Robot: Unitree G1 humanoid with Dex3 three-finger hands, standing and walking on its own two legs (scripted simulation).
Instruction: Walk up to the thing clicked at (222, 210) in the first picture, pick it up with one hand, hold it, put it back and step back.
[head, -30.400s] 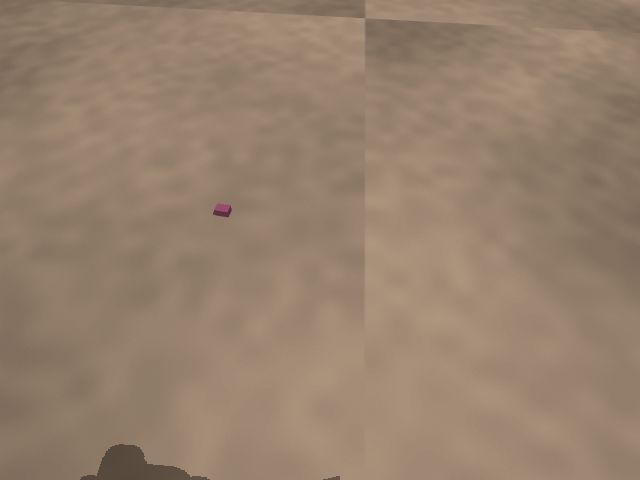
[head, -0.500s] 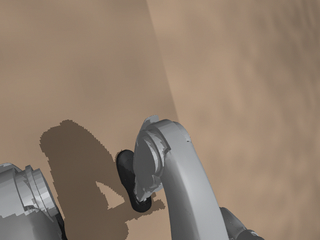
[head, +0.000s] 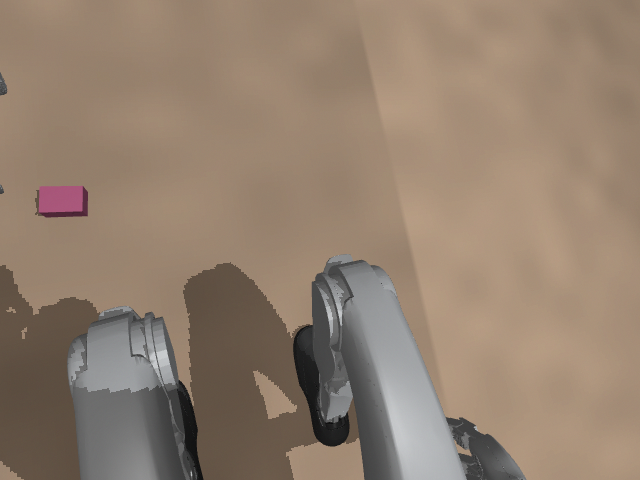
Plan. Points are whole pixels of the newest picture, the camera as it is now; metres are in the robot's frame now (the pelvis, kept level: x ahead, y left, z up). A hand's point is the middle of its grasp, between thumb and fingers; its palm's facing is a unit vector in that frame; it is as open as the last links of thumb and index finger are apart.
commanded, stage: withdraw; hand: left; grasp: from above
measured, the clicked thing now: (64, 201) +0.52 +0.26 -0.34
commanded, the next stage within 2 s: home in 0.34 s
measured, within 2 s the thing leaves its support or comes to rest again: neither
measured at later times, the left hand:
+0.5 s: hand (12, 173) +0.51 +0.28 -0.20, palm faces -0.40 -0.05 -0.91, open 12.0 cm
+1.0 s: hand out of the picture +0.39 +0.28 -0.03, palm faces -0.32 -0.55 -0.77, open 8.2 cm
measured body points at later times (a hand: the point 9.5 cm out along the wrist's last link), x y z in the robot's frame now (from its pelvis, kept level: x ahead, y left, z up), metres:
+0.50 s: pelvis -0.01 +0.00 -0.03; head +0.26 +0.08 +0.32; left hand +0.53 +0.28 -0.15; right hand +0.01 -0.26 -0.11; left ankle +0.07 +0.12 -0.32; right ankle +0.12 -0.13 -0.32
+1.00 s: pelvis +0.00 +0.00 +0.09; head +0.20 +0.05 +0.49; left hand +0.40 +0.30 +0.02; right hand +0.14 -0.27 -0.03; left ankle +0.07 +0.12 -0.32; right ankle +0.11 -0.13 -0.32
